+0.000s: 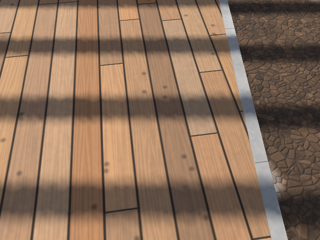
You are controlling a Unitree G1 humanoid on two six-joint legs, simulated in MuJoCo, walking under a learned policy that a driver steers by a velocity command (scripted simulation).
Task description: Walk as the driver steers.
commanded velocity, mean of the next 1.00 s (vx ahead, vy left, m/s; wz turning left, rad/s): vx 0.50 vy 0.00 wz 0.00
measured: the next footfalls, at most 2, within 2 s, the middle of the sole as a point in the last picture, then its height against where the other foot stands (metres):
left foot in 0.56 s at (138, 231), level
right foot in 1.12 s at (174, 161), level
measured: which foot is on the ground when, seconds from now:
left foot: down 0.00-0.00, up 0.02-0.54, down 0.56-1.00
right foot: down 0.00-0.58, up 0.60-1.00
